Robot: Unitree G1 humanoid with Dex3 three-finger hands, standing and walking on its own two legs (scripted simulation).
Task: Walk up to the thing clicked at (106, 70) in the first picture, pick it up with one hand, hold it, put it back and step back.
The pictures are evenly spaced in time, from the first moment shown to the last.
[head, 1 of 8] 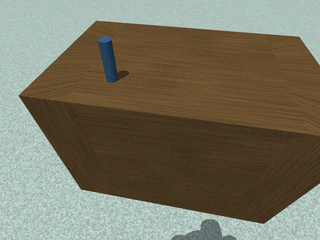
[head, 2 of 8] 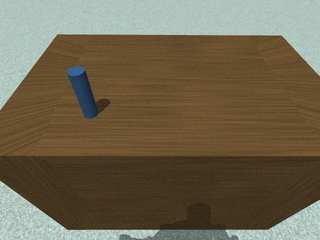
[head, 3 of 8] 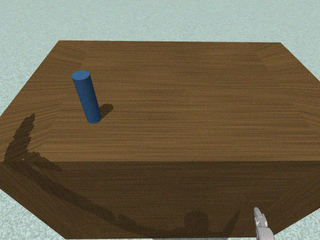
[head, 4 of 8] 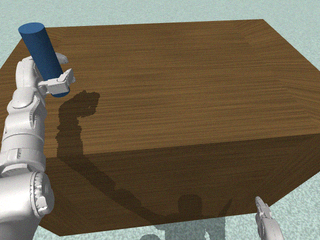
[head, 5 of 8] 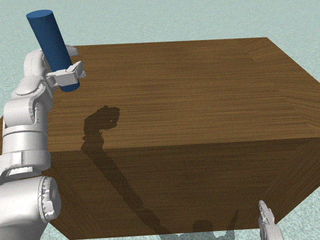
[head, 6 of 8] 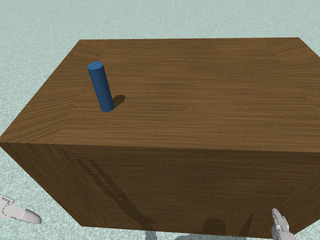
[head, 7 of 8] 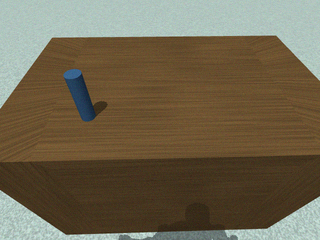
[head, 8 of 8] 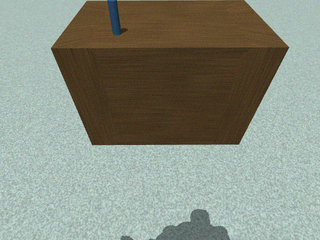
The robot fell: no
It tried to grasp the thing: yes
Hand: left
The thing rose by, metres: 0.28
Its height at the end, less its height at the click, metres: +0.00
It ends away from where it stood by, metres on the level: 0.00
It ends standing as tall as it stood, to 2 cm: yes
